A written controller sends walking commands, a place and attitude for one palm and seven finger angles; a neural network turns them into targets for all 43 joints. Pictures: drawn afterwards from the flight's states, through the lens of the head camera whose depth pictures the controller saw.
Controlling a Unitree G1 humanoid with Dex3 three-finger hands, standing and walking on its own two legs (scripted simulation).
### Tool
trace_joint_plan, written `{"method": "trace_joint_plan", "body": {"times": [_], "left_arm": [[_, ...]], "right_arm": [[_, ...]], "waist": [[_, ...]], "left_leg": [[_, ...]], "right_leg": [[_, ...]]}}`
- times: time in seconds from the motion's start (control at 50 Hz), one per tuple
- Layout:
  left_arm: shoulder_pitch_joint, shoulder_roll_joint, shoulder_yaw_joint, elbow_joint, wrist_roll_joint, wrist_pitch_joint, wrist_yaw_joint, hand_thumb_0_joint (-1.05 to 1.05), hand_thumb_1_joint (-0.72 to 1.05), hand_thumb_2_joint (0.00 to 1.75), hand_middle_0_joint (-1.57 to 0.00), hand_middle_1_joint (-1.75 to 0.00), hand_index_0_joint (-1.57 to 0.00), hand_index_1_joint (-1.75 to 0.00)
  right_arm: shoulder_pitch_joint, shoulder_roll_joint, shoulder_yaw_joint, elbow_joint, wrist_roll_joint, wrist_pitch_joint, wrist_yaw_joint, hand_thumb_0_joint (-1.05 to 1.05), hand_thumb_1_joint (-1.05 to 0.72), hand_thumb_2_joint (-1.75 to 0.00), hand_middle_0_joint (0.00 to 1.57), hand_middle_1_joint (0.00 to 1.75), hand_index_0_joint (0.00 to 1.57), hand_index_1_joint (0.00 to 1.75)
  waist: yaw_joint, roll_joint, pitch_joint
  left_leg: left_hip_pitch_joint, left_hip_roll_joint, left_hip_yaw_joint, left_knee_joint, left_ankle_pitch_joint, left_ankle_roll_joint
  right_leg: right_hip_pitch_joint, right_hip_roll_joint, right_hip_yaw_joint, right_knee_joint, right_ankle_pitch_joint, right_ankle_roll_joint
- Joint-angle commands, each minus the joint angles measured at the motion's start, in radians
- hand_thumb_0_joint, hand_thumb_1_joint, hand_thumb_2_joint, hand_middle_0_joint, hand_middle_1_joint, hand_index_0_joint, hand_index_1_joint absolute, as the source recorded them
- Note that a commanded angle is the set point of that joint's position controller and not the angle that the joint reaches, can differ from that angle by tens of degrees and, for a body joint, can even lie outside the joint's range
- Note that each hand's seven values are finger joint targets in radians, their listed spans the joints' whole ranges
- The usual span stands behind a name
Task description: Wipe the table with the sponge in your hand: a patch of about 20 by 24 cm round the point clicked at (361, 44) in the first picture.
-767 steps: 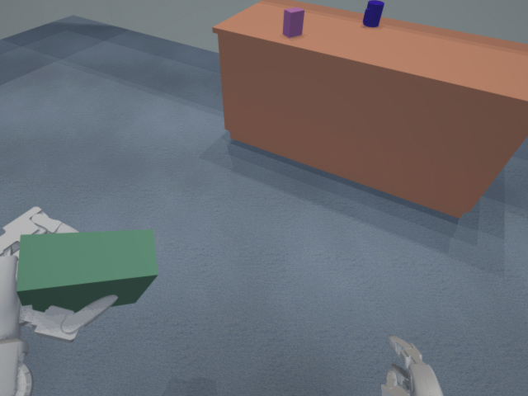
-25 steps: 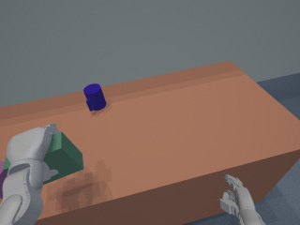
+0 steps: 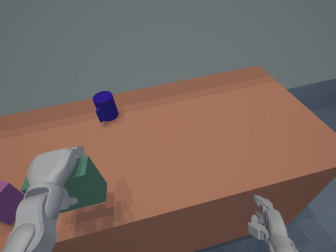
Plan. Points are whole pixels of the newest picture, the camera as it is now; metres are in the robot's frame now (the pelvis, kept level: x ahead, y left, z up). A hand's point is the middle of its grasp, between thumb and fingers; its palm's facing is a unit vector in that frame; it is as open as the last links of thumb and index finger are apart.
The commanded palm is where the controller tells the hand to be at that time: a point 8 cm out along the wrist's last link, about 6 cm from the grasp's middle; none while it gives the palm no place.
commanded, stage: move the sponge above the wiping area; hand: left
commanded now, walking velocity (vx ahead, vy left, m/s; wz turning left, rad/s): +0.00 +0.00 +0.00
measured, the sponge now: (73, 190) +0.22 +0.28 +0.04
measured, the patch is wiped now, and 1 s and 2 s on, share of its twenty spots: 0.00 0.00 0.00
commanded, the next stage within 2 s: none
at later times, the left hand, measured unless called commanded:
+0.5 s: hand (68, 182) +0.22 +0.27 +0.08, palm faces -0.01 -0.06 -1.00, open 9.5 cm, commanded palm +0.20 +0.28 +0.14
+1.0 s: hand (65, 177) +0.23 +0.29 +0.08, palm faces +0.05 -0.05 -1.00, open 9.5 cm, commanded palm +0.20 +0.28 +0.13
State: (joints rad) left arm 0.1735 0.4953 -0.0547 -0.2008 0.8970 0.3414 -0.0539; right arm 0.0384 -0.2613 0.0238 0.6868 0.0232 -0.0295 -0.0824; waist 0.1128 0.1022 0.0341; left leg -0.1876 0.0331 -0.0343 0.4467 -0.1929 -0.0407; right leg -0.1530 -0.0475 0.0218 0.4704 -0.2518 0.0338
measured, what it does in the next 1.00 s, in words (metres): stands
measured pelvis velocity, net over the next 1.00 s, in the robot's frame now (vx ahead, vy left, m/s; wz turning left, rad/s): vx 0.00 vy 0.00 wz -0.01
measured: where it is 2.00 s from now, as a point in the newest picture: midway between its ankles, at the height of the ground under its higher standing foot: outside the picture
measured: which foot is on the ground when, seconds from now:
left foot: down 0.00-1.00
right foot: down 0.00-1.00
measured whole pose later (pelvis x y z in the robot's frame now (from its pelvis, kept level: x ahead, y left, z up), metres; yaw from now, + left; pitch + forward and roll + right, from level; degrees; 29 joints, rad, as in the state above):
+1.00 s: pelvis +0.00 +0.00 +0.00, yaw -1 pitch -4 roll +0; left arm 0.17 0.47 -0.01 -0.08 0.95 0.23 0.10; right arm 0.04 -0.23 0.01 0.72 0.02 -0.04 -0.07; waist 0.13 0.09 0.02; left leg -0.19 0.05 -0.03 0.45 -0.21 -0.05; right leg -0.15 -0.03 0.03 0.45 -0.25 0.03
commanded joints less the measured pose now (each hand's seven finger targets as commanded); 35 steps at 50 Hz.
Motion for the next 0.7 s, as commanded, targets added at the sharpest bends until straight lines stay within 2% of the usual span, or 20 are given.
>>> {"method": "trace_joint_plan", "body": {"times": [0.0, 0.04, 0.06, 0.14, 0.16, 0.22, 0.24, 0.26, 0.28, 0.3, 0.34, 0.36, 0.38, 0.42, 0.44, 0.46, 0.54, 0.56, 0.64, 0.68], "left_arm": [[-0.195, 0.298, 0.240, -0.248, 0.064, -0.083, 0.089, 0.00, 0.10, 1.30, -1.20, -1.60, -1.20, -1.60], [-0.164, 0.339, 0.322, -0.223, 0.055, -0.083, 0.128, 0.00, 0.10, 1.30, -1.20, -1.60, -1.20, -1.60], [-0.163, 0.256, 0.260, -0.211, 0.041, -0.075, 0.141, 0.00, 0.10, 1.30, -1.20, -1.60, -1.20, -1.60], [-0.125, 0.229, 0.259, -0.132, -0.003, -0.016, 0.158, 0.00, 0.10, 1.30, -1.20, -1.60, -1.20, -1.60], [-0.131, 0.181, 0.199, -0.117, -0.008, -0.002, 0.145, 0.00, 0.10, 1.30, -1.20, -1.60, -1.20, -1.60], [-0.126, 0.190, 0.151, -0.130, 0.000, 0.015, 0.097, 0.00, 0.10, 1.30, -1.20, -1.60, -1.20, -1.60], [-0.143, 0.179, 0.130, -0.174, 0.005, 0.014, 0.081, 0.00, 0.10, 1.30, -1.20, -1.60, -1.20, -1.60], [-0.150, 0.148, 0.084, -0.191, 0.002, 0.005, 0.065, 0.00, 0.10, 1.30, -1.20, -1.60, -1.20, -1.60], [-0.186, 0.201, 0.112, -0.198, 0.019, -0.013, 0.059, 0.00, 0.10, 1.30, -1.20, -1.60, -1.20, -1.60], [-0.208, 0.186, 0.094, -0.208, 0.025, -0.034, 0.054, 0.00, 0.10, 1.30, -1.20, -1.60, -1.20, -1.60], [-0.258, 0.281, 0.182, -0.235, 0.053, -0.073, 0.067, 0.00, 0.10, 1.30, -1.20, -1.60, -1.20, -1.60], [-0.250, 0.233, 0.153, -0.242, 0.058, -0.097, 0.079, 0.00, 0.10, 1.30, -1.20, -1.60, -1.20, -1.60], [-0.250, 0.280, 0.206, -0.220, 0.075, -0.120, 0.099, 0.00, 0.10, 1.30, -1.20, -1.60, -1.20, -1.60], [-0.230, 0.280, 0.240, -0.170, 0.077, -0.139, 0.135, 0.00, 0.10, 1.30, -1.20, -1.60, -1.20, -1.60], [-0.224, 0.330, 0.302, -0.164, 0.076, -0.134, 0.156, 0.00, 0.10, 1.30, -1.20, -1.60, -1.20, -1.60], [-0.254, 0.242, 0.230, -0.161, 0.073, -0.131, 0.167, 0.00, 0.10, 1.30, -1.20, -1.60, -1.20, -1.60], [-0.166, 0.241, 0.269, -0.059, 0.025, -0.060, 0.192, 0.00, 0.10, 1.30, -1.20, -1.60, -1.20, -1.60], [-0.156, 0.160, 0.191, -0.060, 0.011, -0.042, 0.181, 0.00, 0.10, 1.30, -1.20, -1.60, -1.20, -1.60], [-0.142, 0.154, 0.129, -0.053, 0.014, 0.009, 0.119, 0.00, 0.10, 1.30, -1.20, -1.60, -1.20, -1.60], [-0.165, 0.138, 0.081, -0.083, 0.026, 0.000, 0.088, 0.00, 0.10, 1.30, -1.20, -1.60, -1.20, -1.60]], "right_arm": [[-0.215, -0.074, -0.027, -0.189, -0.018, -0.066, -0.006, 0.00, -0.90, -0.90, 0.20, 0.30, 0.20, 0.30], [-0.220, -0.078, -0.040, -0.173, -0.013, -0.056, -0.005, 0.00, -0.90, -0.90, 0.20, 0.30, 0.20, 0.30], [-0.224, -0.068, -0.034, -0.184, -0.010, -0.054, -0.002, 0.00, -0.90, -0.90, 0.20, 0.30, 0.20, 0.30], [-0.258, -0.080, -0.039, -0.169, 0.008, -0.045, 0.003, 0.00, -0.90, -0.90, 0.20, 0.30, 0.20, 0.30], [-0.254, -0.080, -0.035, -0.174, 0.011, -0.046, 0.002, 0.00, -0.90, -0.90, 0.20, 0.30, 0.20, 0.30], [-0.253, -0.089, -0.035, -0.178, 0.014, -0.049, -0.001, 0.00, -0.90, -0.90, 0.20, 0.30, 0.20, 0.30], [-0.284, -0.082, -0.026, -0.193, 0.015, -0.056, -0.002, 0.00, -0.90, -0.90, 0.20, 0.30, 0.20, 0.30], [-0.259, -0.078, -0.026, -0.201, 0.013, -0.063, -0.003, 0.00, -0.90, -0.90, 0.20, 0.30, 0.20, 0.30], [-0.247, -0.077, -0.026, -0.192, 0.009, -0.068, -0.004, 0.00, -0.90, -0.90, 0.20, 0.30, 0.20, 0.30], [-0.238, -0.079, -0.028, -0.192, 0.003, -0.073, -0.008, 0.00, -0.90, -0.90, 0.20, 0.30, 0.20, 0.30], [-0.240, -0.080, -0.029, -0.185, -0.007, -0.081, -0.016, 0.00, -0.90, -0.90, 0.20, 0.30, 0.20, 0.30], [-0.207, -0.068, -0.032, -0.187, -0.010, -0.088, -0.018, 0.00, -0.90, -0.90, 0.20, 0.30, 0.20, 0.30], [-0.191, -0.071, -0.037, -0.171, -0.016, -0.088, -0.018, 0.00, -0.90, -0.90, 0.20, 0.30, 0.20, 0.30], [-0.185, -0.074, -0.049, -0.157, -0.020, -0.079, -0.019, 0.00, -0.90, -0.90, 0.20, 0.30, 0.20, 0.30], [-0.205, -0.080, -0.050, -0.150, -0.015, -0.076, -0.020, 0.00, -0.90, -0.90, 0.20, 0.30, 0.20, 0.30], [-0.210, -0.067, -0.043, -0.159, -0.014, -0.074, -0.016, 0.00, -0.90, -0.90, 0.20, 0.30, 0.20, 0.30], [-0.245, -0.081, -0.047, -0.146, 0.005, -0.058, -0.008, 0.00, -0.90, -0.90, 0.20, 0.30, 0.20, 0.30], [-0.246, -0.074, -0.044, -0.156, 0.010, -0.057, -0.004, 0.00, -0.90, -0.90, 0.20, 0.30, 0.20, 0.30], [-0.268, -0.085, -0.035, -0.168, 0.017, -0.057, -0.001, 0.00, -0.90, -0.90, 0.20, 0.30, 0.20, 0.30], [-0.246, -0.081, -0.032, -0.179, 0.013, -0.062, 0.001, 0.00, -0.90, -0.90, 0.20, 0.30, 0.20, 0.30]], "waist": [[0.028, -0.027, -0.237], [0.042, -0.031, -0.212], [0.037, -0.033, -0.217], [0.035, -0.037, -0.143], [0.023, -0.046, -0.146], [0.013, -0.054, -0.151], [0.011, -0.020, -0.141], [0.002, -0.007, -0.164], [0.004, -0.019, -0.167], [-0.004, -0.023, -0.183], [0.009, -0.012, -0.181], [0.003, -0.009, -0.211], [0.011, -0.029, -0.225], [0.019, -0.038, -0.218], [0.029, -0.013, -0.198], [0.018, -0.011, -0.214], [0.038, -0.024, -0.162], [0.024, -0.028, -0.169], [0.012, -0.042, -0.135], [0.004, -0.061, -0.159]], "left_leg": [[0.112, -0.053, -0.007, -0.038, 0.175, 0.058], [0.107, -0.043, -0.013, -0.043, 0.163, 0.050], [0.105, -0.041, 0.001, -0.043, 0.175, 0.050], [0.072, -0.040, 0.004, -0.067, 0.102, 0.039], [0.065, -0.039, 0.015, -0.070, 0.088, 0.044], [0.063, -0.049, 0.006, -0.071, 0.093, 0.052], [0.068, -0.053, 0.004, -0.074, 0.073, 0.054], [0.068, -0.055, 0.010, -0.067, 0.068, 0.063], [0.074, -0.057, 0.002, -0.066, 0.072, 0.063], [0.087, -0.059, 0.005, -0.059, 0.079, 0.066], [0.104, -0.058, -0.005, -0.055, 0.063, 0.065], [0.110, -0.055, 0.005, -0.044, 0.088, 0.069], [0.120, -0.051, -0.005, -0.043, 0.114, 0.062], [0.128, -0.049, -0.001, -0.039, 0.130, 0.056], [0.120, -0.050, -0.008, -0.047, 0.104, 0.052], [0.118, -0.050, 0.003, -0.048, 0.118, 0.051], [0.079, -0.047, 0.000, -0.071, 0.087, 0.038], [0.072, -0.042, 0.018, -0.071, 0.081, 0.042], [0.053, -0.053, 0.007, -0.080, 0.059, 0.048], [0.056, -0.057, 0.008, -0.071, 0.072, 0.058]], "right_leg": [[0.012, 0.054, 0.000, -0.099, 0.116, -0.088], [0.011, 0.066, 0.036, -0.108, 0.105, -0.100], [0.008, 0.053, 0.001, -0.101, 0.116, -0.091], [-0.017, 0.058, 0.021, -0.119, 0.064, -0.087], [-0.017, 0.048, -0.010, -0.115, 0.061, -0.076], [-0.004, 0.044, -0.005, -0.109, 0.075, -0.073], [-0.012, 0.052, 0.017, -0.113, 0.060, -0.081], [-0.004, 0.046, -0.016, -0.105, 0.058, -0.074], [-0.011, 0.048, -0.008, -0.107, 0.058, -0.075], [-0.011, 0.048, -0.010, -0.111, 0.063, -0.073], [-0.019, 0.064, 0.025, -0.120, 0.048, -0.085], [-0.010, 0.057, -0.012, -0.110, 0.056, -0.082], [-0.013, 0.060, -0.001, -0.111, 0.069, -0.087], [-0.021, 0.057, 0.007, -0.122, 0.077, -0.089], [-0.019, 0.069, 0.043, -0.129, 0.055, -0.101], [-0.019, 0.060, 0.005, -0.117, 0.071, -0.095], [-0.014, 0.060, 0.022, -0.122, 0.053, -0.093], [-0.008, 0.050, -0.012, -0.117, 0.057, -0.081], [-0.011, 0.055, 0.011, -0.116, 0.049, -0.083], [-0.004, 0.048, -0.012, -0.109, 0.059, -0.076]]}}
